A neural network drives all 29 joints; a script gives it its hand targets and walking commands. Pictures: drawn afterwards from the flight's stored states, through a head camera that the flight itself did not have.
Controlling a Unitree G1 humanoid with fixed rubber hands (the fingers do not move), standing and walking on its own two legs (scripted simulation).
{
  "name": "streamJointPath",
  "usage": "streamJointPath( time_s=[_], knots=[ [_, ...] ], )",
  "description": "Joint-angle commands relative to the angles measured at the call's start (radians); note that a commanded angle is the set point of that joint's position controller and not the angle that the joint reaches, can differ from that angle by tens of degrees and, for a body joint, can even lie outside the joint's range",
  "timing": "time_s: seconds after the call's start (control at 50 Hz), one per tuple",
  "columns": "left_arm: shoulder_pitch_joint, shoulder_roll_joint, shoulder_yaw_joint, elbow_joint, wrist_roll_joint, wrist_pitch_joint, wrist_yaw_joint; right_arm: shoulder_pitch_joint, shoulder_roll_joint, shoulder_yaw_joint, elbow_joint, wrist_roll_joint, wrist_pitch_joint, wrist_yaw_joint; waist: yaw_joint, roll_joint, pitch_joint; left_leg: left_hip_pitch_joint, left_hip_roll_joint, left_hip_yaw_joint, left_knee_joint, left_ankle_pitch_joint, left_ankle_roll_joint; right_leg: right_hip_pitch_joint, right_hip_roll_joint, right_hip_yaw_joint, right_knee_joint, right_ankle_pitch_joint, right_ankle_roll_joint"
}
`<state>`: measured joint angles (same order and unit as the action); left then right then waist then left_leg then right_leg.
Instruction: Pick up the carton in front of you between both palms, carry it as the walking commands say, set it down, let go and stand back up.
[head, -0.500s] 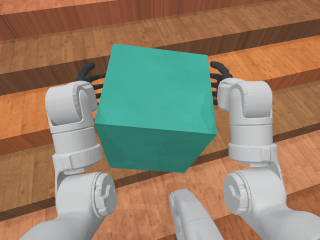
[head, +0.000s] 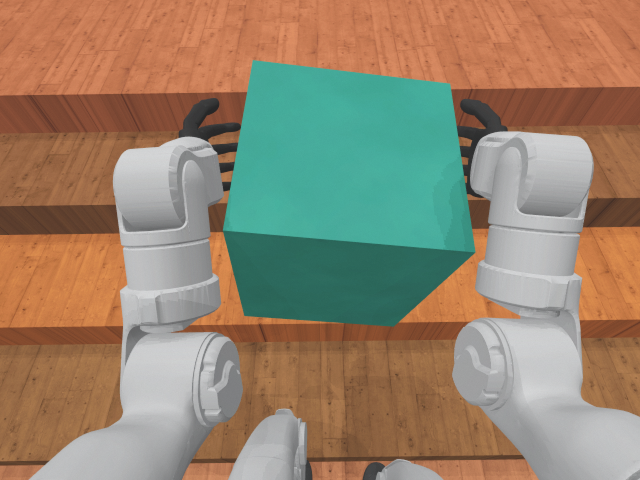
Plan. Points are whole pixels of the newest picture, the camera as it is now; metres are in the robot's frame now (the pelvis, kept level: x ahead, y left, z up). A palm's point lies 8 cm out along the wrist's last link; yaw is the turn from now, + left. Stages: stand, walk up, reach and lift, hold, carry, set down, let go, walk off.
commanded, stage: carry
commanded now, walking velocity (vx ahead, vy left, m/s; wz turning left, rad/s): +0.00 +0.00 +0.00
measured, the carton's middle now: (334, 214) +0.40 +0.02 +0.09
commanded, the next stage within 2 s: none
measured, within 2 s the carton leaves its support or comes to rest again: neither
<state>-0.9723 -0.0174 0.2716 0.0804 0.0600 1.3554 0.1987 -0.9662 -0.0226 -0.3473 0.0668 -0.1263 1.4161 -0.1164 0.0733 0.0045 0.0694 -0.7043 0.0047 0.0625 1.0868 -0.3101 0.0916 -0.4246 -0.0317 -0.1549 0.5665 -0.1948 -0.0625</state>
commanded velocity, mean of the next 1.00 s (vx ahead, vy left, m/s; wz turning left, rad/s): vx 0.00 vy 0.00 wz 0.00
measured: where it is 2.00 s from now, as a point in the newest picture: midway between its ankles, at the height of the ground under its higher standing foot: outside the picture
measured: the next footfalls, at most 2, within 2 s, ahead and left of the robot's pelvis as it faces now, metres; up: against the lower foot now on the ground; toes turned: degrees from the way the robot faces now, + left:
right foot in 0.36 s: +0.10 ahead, -0.10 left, +0.00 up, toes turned -4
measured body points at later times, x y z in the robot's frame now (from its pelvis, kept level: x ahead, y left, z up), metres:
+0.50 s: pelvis +0.10 -0.01 +0.02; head +0.10 -0.01 +0.47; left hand +0.46 +0.14 +0.14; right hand +0.47 -0.16 +0.13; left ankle +0.05 +0.10 -0.68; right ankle +0.06 -0.09 -0.73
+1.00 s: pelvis +0.09 +0.00 +0.01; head +0.06 +0.00 +0.46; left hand +0.45 +0.14 +0.14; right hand +0.44 -0.16 +0.13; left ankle +0.05 +0.09 -0.73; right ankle +0.06 -0.09 -0.73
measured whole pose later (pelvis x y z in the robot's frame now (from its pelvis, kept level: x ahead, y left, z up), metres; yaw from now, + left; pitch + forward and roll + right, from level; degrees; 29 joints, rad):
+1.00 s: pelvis +0.09 +0.00 +0.01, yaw -1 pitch +2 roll +0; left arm -0.69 -0.03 0.20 0.25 0.10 1.23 0.15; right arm -0.73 0.00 -0.20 0.31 -0.08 1.24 -0.16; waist 0.00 0.00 -0.11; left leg -0.22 -0.02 0.05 0.52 -0.34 0.05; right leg -0.24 0.02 -0.06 0.52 -0.31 -0.04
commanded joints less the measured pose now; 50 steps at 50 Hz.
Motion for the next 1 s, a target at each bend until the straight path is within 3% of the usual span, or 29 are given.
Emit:
streamJointPath(
  time_s=[0.0,0.02,0.04,0.06,0.08,0.1,0.12,0.14,0.18,0.22,0.26,0.3,0.32,0.34,0.36,0.38,0.4,0.44,0.48,0.54,0.56,0.6,0.62,0.64,0.66,0.72,0.76,0.84,0.98],
  knots=[
    [-0.697,-1.082,-0.539,0.008,-0.438,0.044,-0.296,-0.719,1.006,0.576,0.028,0.422,-0.018,0.188,-0.058,-0.126,-0.691,0.263,-0.037,0.041,-0.484,0.212,-0.008,0.48,-0.132,0.039,0.014,0.923,-0.141],
    [-0.686,-1.075,-0.529,0.042,-0.431,0.05,-0.299,-0.721,1.012,0.573,0.065,0.426,-0.016,0.193,-0.058,-0.095,-0.698,0.316,-0.042,0.048,-0.707,0.347,-0.027,0.577,-0.096,0.049,0.098,0.961,-0.102],
    [-0.674,-1.06,-0.517,0.06,-0.419,0.046,-0.3,-0.699,1.029,0.566,0.096,0.442,-0.013,0.202,-0.069,-0.114,-0.694,0.429,-0.013,0.032,-0.93,0.456,-0.049,0.591,-0.091,0.089,0.132,0.844,-0.093],
    [-0.655,-1.053,-0.504,0.11,-0.399,0.042,-0.298,-0.692,1.062,0.563,0.136,0.456,-0.01,0.214,-0.09,-0.046,-0.682,0.676,0.077,-0.05,-0.922,0.78,-0.049,0.404,-0.082,0.115,0.186,0.45,-0.061],
    [-0.632,-1.055,-0.481,0.137,-0.384,0.042,-0.297,-0.678,1.052,0.55,0.186,0.46,-0.016,0.223,-0.072,0.203,-0.71,1.054,0.275,-0.188,-0.566,1.55,0.025,0.013,-0.041,0.07,0.289,-0.134,0.004],
    [-0.621,-1.035,-0.447,0.16,-0.354,0.031,-0.294,-0.658,1.069,0.543,0.213,0.474,-0.024,0.236,-0.115,0.196,-0.715,1.184,0.322,-0.237,-0.509,1.734,0.115,-0.219,0.0,0.097,0.37,-0.295,0.034],
    [-0.645,-1.027,-0.435,0.162,-0.337,0.023,-0.291,-0.7,1.099,0.539,0.201,0.494,-0.036,0.248,-0.138,0.131,-0.68,1.184,0.301,-0.247,-0.527,1.678,0.145,-0.303,0.033,0.108,0.437,-0.299,0.032],
    [-0.669,-1.042,-0.439,0.155,-0.341,0.02,-0.288,-0.746,1.123,0.54,0.177,0.518,-0.044,0.254,-0.137,0.085,-0.639,1.122,0.295,-0.251,-0.553,1.591,0.145,-0.306,0.042,0.128,0.452,-0.28,0.028],
    [-0.674,-1.06,-0.427,0.148,-0.344,0.012,-0.285,-0.806,1.147,0.54,0.131,0.542,-0.057,0.256,-0.108,0.046,-0.588,0.994,0.271,-0.2,-0.59,1.37,0.122,-0.229,0.023,0.138,0.4,-0.213,0.025],
    [-0.642,-1.079,-0.425,0.17,-0.347,0.005,-0.284,-0.797,1.164,0.527,0.129,0.534,-0.069,0.255,-0.095,0.08,-0.583,0.882,0.224,-0.131,-0.603,1.247,0.1,-0.094,0.033,0.116,0.248,-0.137,0.028],
    [-0.603,-1.108,-0.429,0.203,-0.352,-0.007,-0.288,-0.737,1.175,0.508,0.164,0.505,-0.082,0.255,-0.092,0.129,-0.583,0.839,0.184,-0.077,-0.592,1.234,0.089,0.009,0.062,0.077,0.055,-0.055,0.03],
    [-0.568,-1.135,-0.431,0.237,-0.347,-0.029,-0.296,-0.685,1.194,0.499,0.205,0.486,-0.101,0.261,-0.078,0.147,-0.612,0.914,0.138,-0.056,-0.513,1.311,0.045,0.119,0.073,0.032,-0.235,0.165,0.026],
    [-0.548,-1.152,-0.437,0.241,-0.356,-0.04,-0.305,-0.639,1.189,0.498,0.213,0.475,-0.117,0.262,-0.064,0.159,-0.628,0.896,0.126,-0.078,-0.461,1.23,0.037,0.226,0.053,0.037,-0.362,0.278,0.03],
    [-0.531,-1.172,-0.44,0.245,-0.362,-0.053,-0.315,-0.599,1.182,0.499,0.223,0.464,-0.133,0.262,-0.047,0.126,-0.632,0.767,0.117,-0.083,-0.416,0.987,0.023,0.399,0.016,0.074,-0.415,0.447,0.014],
    [-0.519,-1.18,-0.437,0.255,-0.362,-0.069,-0.321,-0.574,1.185,0.504,0.227,0.456,-0.145,0.261,-0.044,-0.073,-0.607,0.461,0.052,-0.032,-0.322,0.457,-0.017,0.657,-0.097,0.166,-0.227,1.084,-0.036],
    [-0.5,-1.184,-0.439,0.263,-0.364,-0.084,-0.324,-0.57,1.206,0.516,0.228,0.448,-0.153,0.256,-0.036,-0.23,-0.619,0.185,-0.011,-0.02,-0.181,-0.138,-0.058,0.849,-0.265,0.281,-0.071,1.516,-0.163],
    [-0.51,-1.191,-0.453,0.237,-0.38,-0.095,-0.329,-0.57,1.201,0.522,0.214,0.442,-0.163,0.249,-0.035,-0.186,-0.628,0.123,-0.005,-0.054,-0.096,-0.256,-0.075,0.812,-0.318,0.295,-0.073,1.483,-0.227],
    [-0.598,-1.218,-0.509,0.133,-0.426,-0.117,-0.335,-0.611,1.198,0.551,0.149,0.45,-0.178,0.234,-0.051,-0.074,-0.611,0.185,0.032,-0.077,-0.205,-0.19,-0.062,0.663,-0.277,0.256,-0.112,1.192,-0.194],
    [-0.644,-1.224,-0.56,0.033,-0.457,-0.126,-0.331,-0.628,1.214,0.59,0.075,0.479,-0.19,0.218,-0.073,-0.1,-0.578,0.314,0.007,-0.045,-0.402,-0.058,-0.048,0.516,-0.198,0.181,-0.11,1.059,-0.138],
    [-0.581,-1.197,-0.598,-0.028,-0.472,-0.126,-0.314,-0.611,1.208,0.651,0.003,0.507,-0.19,0.198,-0.084,-0.192,-0.66,0.5,-0.044,0.027,-0.781,0.202,-0.04,0.626,-0.132,0.184,0.007,1.173,-0.067],
    [-0.546,-1.177,-0.599,-0.031,-0.457,-0.126,-0.305,-0.599,1.214,0.668,-0.005,0.518,-0.188,0.199,-0.094,-0.177,-0.719,0.63,-0.011,-0.004,-0.805,0.313,-0.024,0.586,-0.135,0.204,0.033,1.041,-0.048],
    [-0.487,-1.145,-0.594,-0.014,-0.427,-0.118,-0.293,-0.553,1.184,0.673,0.025,0.511,-0.186,0.206,-0.075,0.055,-0.782,0.941,0.178,-0.145,-0.552,1.095,0.065,0.288,-0.094,0.178,0.062,0.396,0.022],
    [-0.458,-1.127,-0.592,-0.001,-0.406,-0.117,-0.292,-0.514,1.186,0.674,0.049,0.513,-0.185,0.215,-0.073,0.097,-0.752,0.927,0.224,-0.169,-0.547,1.223,0.091,0.227,-0.067,0.168,0.012,0.125,0.024],
    [-0.453,-1.125,-0.6,0.0,-0.396,-0.118,-0.292,-0.514,1.197,0.683,0.048,0.521,-0.187,0.225,-0.07,0.106,-0.715,0.863,0.22,-0.156,-0.543,1.207,0.086,0.248,-0.055,0.161,-0.028,0.067,0.016],
    [-0.457,-1.126,-0.605,0.005,-0.393,-0.118,-0.293,-0.524,1.205,0.689,0.045,0.529,-0.191,0.233,-0.066,0.089,-0.684,0.791,0.201,-0.144,-0.546,1.146,0.068,0.294,-0.05,0.16,-0.054,0.129,0.005],
    [-0.448,-1.134,-0.609,0.047,-0.394,-0.126,-0.303,-0.527,1.199,0.689,0.056,0.528,-0.198,0.242,-0.069,-0.005,-0.651,0.616,0.135,-0.104,-0.541,0.647,0.019,0.418,-0.1,0.182,-0.027,0.537,-0.044],
    [-0.436,-1.14,-0.606,0.073,-0.396,-0.133,-0.309,-0.523,1.19,0.68,0.067,0.52,-0.2,0.243,-0.077,-0.022,-0.623,0.608,0.124,-0.098,-0.558,0.49,0.019,0.39,-0.116,0.192,-0.029,0.529,-0.056],
    [-0.444,-1.135,-0.596,0.089,-0.396,-0.145,-0.316,-0.516,1.178,0.662,0.099,0.509,-0.21,0.247,-0.076,0.005,-0.553,0.614,0.139,-0.113,-0.566,0.53,0.032,0.315,-0.102,0.194,-0.057,0.339,-0.045],
    [-0.465,-1.131,-0.583,0.088,-0.411,-0.153,-0.319,-0.51,1.16,0.634,0.113,0.501,-0.216,0.241,-0.075,-0.005,-0.527,0.616,0.14,-0.125,-0.589,0.477,0.028,0.311,-0.098,0.199,-0.081,0.274,-0.041]
  ],
)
